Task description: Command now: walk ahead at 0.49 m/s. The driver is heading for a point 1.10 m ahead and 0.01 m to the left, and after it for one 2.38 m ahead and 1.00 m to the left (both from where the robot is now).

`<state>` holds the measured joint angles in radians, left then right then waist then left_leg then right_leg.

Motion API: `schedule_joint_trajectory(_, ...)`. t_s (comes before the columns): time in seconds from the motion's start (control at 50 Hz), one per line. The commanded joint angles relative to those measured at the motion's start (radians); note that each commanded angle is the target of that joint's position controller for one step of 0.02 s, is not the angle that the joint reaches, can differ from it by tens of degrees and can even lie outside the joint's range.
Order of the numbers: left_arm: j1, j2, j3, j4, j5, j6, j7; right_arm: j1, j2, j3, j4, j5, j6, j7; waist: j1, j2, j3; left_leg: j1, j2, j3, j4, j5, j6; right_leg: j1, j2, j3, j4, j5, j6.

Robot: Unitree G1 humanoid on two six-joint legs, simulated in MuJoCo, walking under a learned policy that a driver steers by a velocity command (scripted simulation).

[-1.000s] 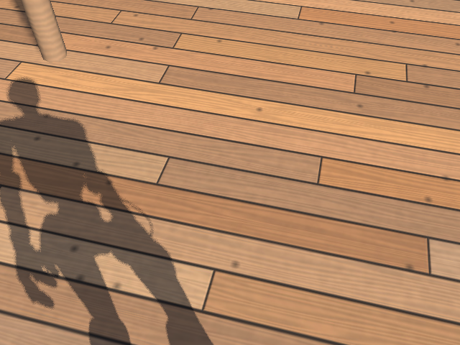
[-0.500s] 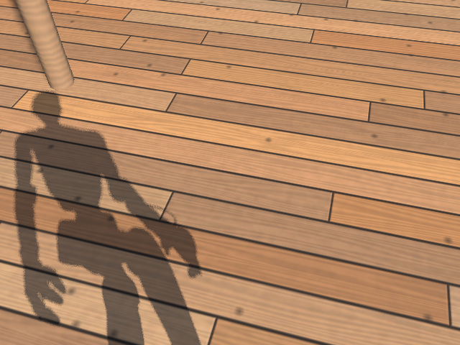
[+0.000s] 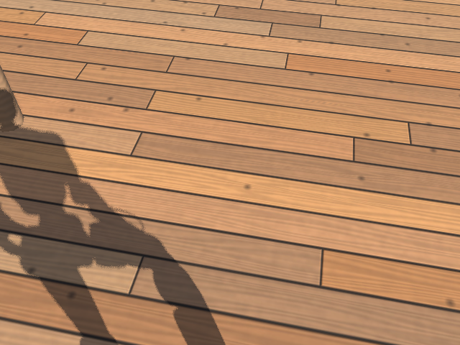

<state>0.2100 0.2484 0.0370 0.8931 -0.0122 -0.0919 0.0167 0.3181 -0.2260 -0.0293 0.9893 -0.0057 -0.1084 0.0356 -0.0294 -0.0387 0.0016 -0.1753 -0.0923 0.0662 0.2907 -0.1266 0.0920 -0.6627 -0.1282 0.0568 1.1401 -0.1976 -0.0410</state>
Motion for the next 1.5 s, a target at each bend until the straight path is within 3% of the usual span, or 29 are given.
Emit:
schedule_joint_trajectory(0.02,0.035,0.046,0.014,-0.042,0.013,0.003,0.007,-0.04,-0.131,-0.02,-0.054,0.001,-0.018,-0.02,0.047,0.077,0.056,-0.109,0.278,-0.206,-0.207,0.067,0.171,-0.021,-0.042,0.001,-0.138,0.16,0.027)
schedule_joint_trajectory(0.2,-0.25,0.043,0.003,-0.134,-0.01,-0.018,-0.037,0.114,-0.17,-0.032,-0.004,0.027,0.016,-0.038,-0.048,0.09,0.083,0.145,0.326,-0.178,-0.12,0.058,0.113,0.006,0.032,-0.043,-0.582,0.218,0.017)
schedule_joint_trajectory(0.24,-0.229,0.064,0.009,-0.141,-0.01,-0.027,-0.047,0.106,-0.181,-0.038,-0.003,0.027,0.027,-0.04,-0.023,0.103,0.069,0.19,0.35,-0.192,-0.066,0.106,0.097,0.062,0.048,-0.051,-0.623,0.137,-0.011)
schedule_joint_trajectory(0.28,-0.054,0.116,0.039,-0.095,-0.007,-0.033,-0.046,0.067,-0.178,-0.035,-0.012,0.023,0.038,-0.04,0.077,0.107,-0.028,0.175,0.3,-0.144,0.14,0.385,0.062,0.309,0.106,-0.099,-0.665,0.098,-0.052)
schedule_joint_trajectory(0.3,0.148,0.186,0.067,-0.042,-0.002,-0.035,-0.038,0.058,-0.14,-0.019,-0.031,0.009,0.038,-0.04,0.154,0.061,-0.169,0.042,0.238,-0.089,0.403,0.373,0.028,0.599,0.035,-0.019,-0.638,0.124,-0.104)
schedule_joint_trajectory(0.32,0.291,0.301,0.096,-0.014,0.014,-0.028,-0.036,0.158,-0.028,0.016,-0.049,0.005,0.018,-0.031,0.145,-0.18,-0.322,-0.382,0.075,-0.007,0.819,0.019,-0.054,1.018,-0.22,0.405,-0.685,0.018,-0.257)
schedule_joint_trajectory(0.34,0.311,0.233,0.076,-0.008,0.012,-0.026,-0.04,0.163,-0.05,0.015,-0.036,0.019,-0.011,-0.026,0.148,-0.228,-0.39,-0.538,0.039,-0.158,0.992,-0.42,-0.047,1.073,-0.284,0.686,-0.832,-0.064,-0.298)
schedule_joint_trajectory(0.36,0.223,0.168,0.054,-0.022,0.007,-0.028,-0.04,0.073,-0.152,-0.012,-0.06,0.046,-0.026,-0.022,0.131,-0.154,-0.247,-0.624,0.103,-0.188,1.06,-0.367,-0.023,0.956,-0.251,0.556,-0.841,-0.073,-0.241)
schedule_joint_trajectory(0.4,0.051,0.099,0.03,-0.058,0.009,-0.024,-0.045,-0.033,-0.15,-0.019,-0.086,0.035,-0.023,-0.031,0.072,-0.021,-0.09,-0.57,0.197,-0.139,0.967,-0.194,-0.02,0.672,-0.168,0.303,-0.897,0.075,-0.19)
schedule_joint_trajectory(0.44,0.016,0.065,0.02,-0.05,0.018,-0.028,-0.054,-0.004,-0.111,-0.024,-0.078,0.023,0.007,-0.037,0.02,-0.047,-0.045,-0.459,0.234,-0.136,0.877,-0.115,-0.03,0.53,-0.104,0.185,-0.962,0.14,-0.168)
schedule_joint_trajectory(0.64,0.175,0.127,0.033,0.034,0.006,-0.017,-0.015,-0.28,-0.064,-0.023,-0.166,0.016,0.02,-0.03,0.07,-0.02,0.05,-0.528,0.205,-0.082,0.401,0.237,-0.071,0.565,-0.063,0.007,-1.035,0.26,-0.155)
schedule_joint_trajectory(0.76,0.245,0.139,0.044,0.085,-0.004,0.006,-0.005,-0.413,-0.073,-0.017,-0.223,0.027,0.006,0.002,0.095,-0.023,0.098,-0.553,0.18,-0.078,0.255,0.154,-0.036,0.74,-0.132,0.014,-0.968,0.275,-0.144)
schedule_joint_trajectory(0.82,0.204,0.162,0.053,0.082,-0.005,0.019,-0.001,-0.325,-0.114,-0.035,-0.21,0.026,-0.004,0.009,0.031,-0.053,0.034,-0.365,0.126,-0.032,0.222,0.055,0.003,0.764,-0.135,0.0,-0.847,0.54,-0.117)
schedule_joint_trajectory(0.86,0.174,0.131,0.038,0.063,0.006,0.027,-0.002,-0.011,-0.203,-0.081,-0.117,0.021,-0.003,-0.003,-0.11,-0.02,-0.161,0.098,0.134,-0.055,0.236,0.085,0.066,0.594,-0.038,-0.071,-0.468,0.633,-0.064)
schedule_joint_trajectory(0.88,0.27,0.037,0.01,0.043,0.018,0.012,-0.011,0.139,-0.306,-0.105,-0.092,-0.002,0.002,-0.012,-0.095,0.192,-0.327,0.504,0.398,-0.457,0.217,0.019,0.201,0.217,0.1,-0.111,-0.063,0.215,0.002)
schedule_joint_trajectory(0.9,0.297,0.005,-0.004,0.06,0.002,-0.016,-0.019,0.152,-0.267,-0.09,-0.083,0.009,0.007,-0.008,-0.083,0.319,-0.426,0.613,0.505,-0.819,0.032,-0.1,0.285,0.009,0.198,0.013,0.157,-0.363,0.018)
schedule_joint_trajectory(0.92,0.21,0.106,0.022,0.041,-0.025,-0.036,-0.024,0.075,-0.203,-0.07,-0.093,0.019,0.004,-0.007,-0.082,0.236,-0.284,0.5,0.466,-0.716,0.01,-0.161,0.226,-0.093,0.127,0.071,0.24,-0.335,-0.005)
schedule_joint_trajectory(0.94,0.122,0.129,0.027,0.014,-0.036,-0.043,-0.022,-0.014,-0.16,-0.058,-0.116,0.018,0.004,-0.01,-0.059,0.169,-0.17,0.343,0.43,-0.558,-0.006,-0.121,0.182,-0.105,0.07,0.038,0.217,-0.243,-0.02)
schedule_joint_trajectory(0.98,0.082,0.114,0.04,0.009,-0.011,-0.026,-0.006,-0.128,-0.099,-0.038,-0.129,0.002,-0.003,-0.002,0.014,0.096,-0.054,0.073,0.346,-0.366,-0.075,0.013,0.135,0.005,-0.009,0.018,0.08,-0.105,-0.018)
schedule_joint_trajectory(1.08,0.06,0.064,0.043,-0.008,0.003,0.016,0.002,-0.067,-0.14,-0.047,-0.082,-0.001,-0.011,-0.014,0.048,0.094,0.008,-0.026,0.311,-0.23,-0.169,0.147,0.155,0.005,-0.034,0.002,-0.091,0.043,0.014)
schedule_joint_trajectory(1.2,-0.153,0.039,0.035,-0.07,0.004,0.006,-0.014,0.029,-0.154,-0.045,-0.047,0.012,0.005,-0.039,-0.012,0.093,0.046,0.049,0.275,-0.139,-0.183,0.166,0.108,-0.026,0.003,-0.037,-0.438,0.309,0.03)
schedule_joint_trajectory(1.32,-0.301,0.041,0.022,-0.129,-0.005,-0.009,-0.047,0.108,-0.164,-0.051,0.003,0.018,0.03,-0.046,-0.049,0.094,0.099,0.222,0.332,-0.136,-0.097,0.24,0.097,-0.046,0.042,-0.053,-0.608,0.234,0.005)
schedule_joint_trajectory(1.36,-0.254,0.062,0.03,-0.124,0.003,-0.018,-0.056,0.089,-0.173,-0.055,0.006,0.015,0.043,-0.052,-0.013,0.122,0.056,0.247,0.333,-0.128,0.001,0.459,0.066,0.064,0.079,-0.071,-0.642,0.187,-0.02)
schedule_joint_trajectory(1.4,-0.039,0.126,0.06,-0.055,0.017,-0.027,-0.053,0.045,-0.171,-0.052,-0.006,0.018,0.051,-0.055,0.097,0.125,-0.079,0.22,0.259,-0.088,0.238,0.689,0.013,0.366,0.141,-0.114,-0.703,0.298,-0.064)
schedule_joint_trajectory(1.42,0.1,0.195,0.076,-0.021,0.036,-0.029,-0.045,0.053,-0.144,-0.039,-0.027,0.004,0.047,-0.055,0.132,0.054,-0.212,0.051,0.197,-0.055,0.471,0.463,-0.033,0.659,0.007,0.001,-0.634,0.661,-0.117)
schedule_joint_trajectory(1.44,0.166,0.253,0.08,-0.008,0.049,-0.016,-0.038,0.196,-0.025,-0.002,-0.013,-0.014,0.032,-0.044,0.082,-0.21,-0.371,-0.314,0.033,-0.033,0.874,-0.331,-0.106,1.048,-0.282,0.34,-0.586,1.026,-0.299)
schedule_joint_trajectory(1.46,0.208,0.188,0.064,0.002,0.025,-0.006,-0.043,0.242,-0.071,-0.011,0.027,0.015,0.018,-0.036,0.111,-0.188,-0.508,-0.373,0.011,-0.211,1.046,-0.567,-0.115,1.077,-0.319,0.487,-0.649,0.934,-0.358)
schedule_joint_trajectory(1.48,0.121,0.158,0.053,-0.015,0.014,-0.002,-0.043,0.148,-0.142,-0.032,0.004,0.04,0.016,-0.037,0.104,-0.114,-0.375,-0.429,0.069,-0.215,1.069,-0.521,-0.107,0.939,-0.266,0.356,-0.682,0.842,-0.306)
schedule_joint_trajectory(1.5,0.018,0.121,0.041,-0.034,0.013,0.0,-0.038,0.052,-0.143,-0.032,-0.023,0.041,0.022,-0.046,0.08,-0.047,-0.248,-0.446,0.119,-0.166,1.013,-0.448,-0.11,0.788,-0.211,0.251,-0.72,0.768,-0.259)
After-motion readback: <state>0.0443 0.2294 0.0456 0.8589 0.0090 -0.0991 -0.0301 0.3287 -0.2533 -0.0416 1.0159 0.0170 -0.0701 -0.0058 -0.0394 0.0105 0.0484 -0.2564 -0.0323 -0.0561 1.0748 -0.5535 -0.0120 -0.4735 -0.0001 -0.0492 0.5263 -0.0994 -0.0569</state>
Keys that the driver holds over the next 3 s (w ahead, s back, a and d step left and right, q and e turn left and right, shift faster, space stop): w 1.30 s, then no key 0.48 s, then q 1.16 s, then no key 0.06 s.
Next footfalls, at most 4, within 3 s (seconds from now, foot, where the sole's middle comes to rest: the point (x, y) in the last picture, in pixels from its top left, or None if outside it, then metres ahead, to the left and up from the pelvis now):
0.30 right None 0.34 -0.17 -0.78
0.86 left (209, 303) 0.65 0.07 -0.78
1.42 right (273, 217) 0.97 -0.16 -0.78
1.78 left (206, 224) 0.94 0.08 -0.78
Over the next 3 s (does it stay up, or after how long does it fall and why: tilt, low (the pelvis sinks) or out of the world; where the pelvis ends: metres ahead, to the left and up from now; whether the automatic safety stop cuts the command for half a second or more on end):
stays up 0.92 -0.01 0.00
